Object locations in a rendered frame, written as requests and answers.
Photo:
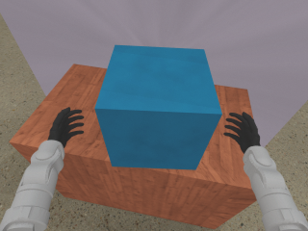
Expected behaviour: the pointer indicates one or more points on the right robot forearm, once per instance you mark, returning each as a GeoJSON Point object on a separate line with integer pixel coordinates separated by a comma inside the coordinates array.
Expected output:
{"type": "Point", "coordinates": [275, 200]}

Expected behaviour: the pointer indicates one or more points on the left robot forearm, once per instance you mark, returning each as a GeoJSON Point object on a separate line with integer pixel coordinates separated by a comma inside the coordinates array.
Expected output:
{"type": "Point", "coordinates": [30, 207]}

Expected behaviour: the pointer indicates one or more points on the robot left hand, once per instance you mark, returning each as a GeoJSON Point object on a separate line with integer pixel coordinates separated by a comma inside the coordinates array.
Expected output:
{"type": "Point", "coordinates": [60, 127]}

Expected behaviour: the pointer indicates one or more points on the carton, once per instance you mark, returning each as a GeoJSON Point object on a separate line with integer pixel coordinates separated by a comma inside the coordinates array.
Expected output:
{"type": "Point", "coordinates": [157, 107]}

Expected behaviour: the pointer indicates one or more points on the robot right hand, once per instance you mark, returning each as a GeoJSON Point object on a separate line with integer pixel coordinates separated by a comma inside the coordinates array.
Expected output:
{"type": "Point", "coordinates": [248, 132]}

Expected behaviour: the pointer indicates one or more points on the pedestal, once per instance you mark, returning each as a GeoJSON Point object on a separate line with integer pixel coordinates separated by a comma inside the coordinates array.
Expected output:
{"type": "Point", "coordinates": [207, 196]}

